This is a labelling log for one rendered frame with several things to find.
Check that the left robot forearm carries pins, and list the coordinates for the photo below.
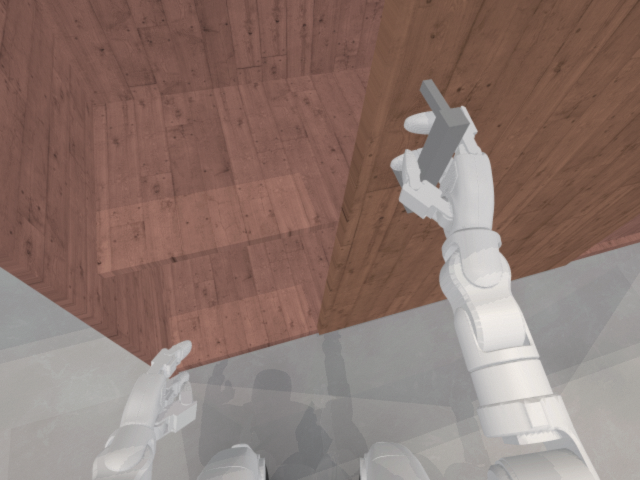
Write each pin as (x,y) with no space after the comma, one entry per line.
(128,455)

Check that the left robot thigh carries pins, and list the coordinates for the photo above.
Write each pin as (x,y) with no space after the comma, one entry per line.
(239,463)

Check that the right robot hand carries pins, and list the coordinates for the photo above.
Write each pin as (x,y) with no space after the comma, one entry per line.
(467,181)

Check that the wardrobe door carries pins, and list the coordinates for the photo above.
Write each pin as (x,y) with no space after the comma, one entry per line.
(631,227)
(553,89)

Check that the handle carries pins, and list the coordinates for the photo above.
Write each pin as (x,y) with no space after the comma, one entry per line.
(444,137)

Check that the right robot upper arm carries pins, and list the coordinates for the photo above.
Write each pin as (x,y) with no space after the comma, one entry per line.
(558,464)

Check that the right robot forearm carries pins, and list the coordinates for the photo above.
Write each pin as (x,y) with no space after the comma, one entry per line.
(515,397)

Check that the left robot shin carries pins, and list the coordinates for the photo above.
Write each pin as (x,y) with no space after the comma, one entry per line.
(241,445)

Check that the left robot hand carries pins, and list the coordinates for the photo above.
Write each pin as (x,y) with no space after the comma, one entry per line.
(151,401)

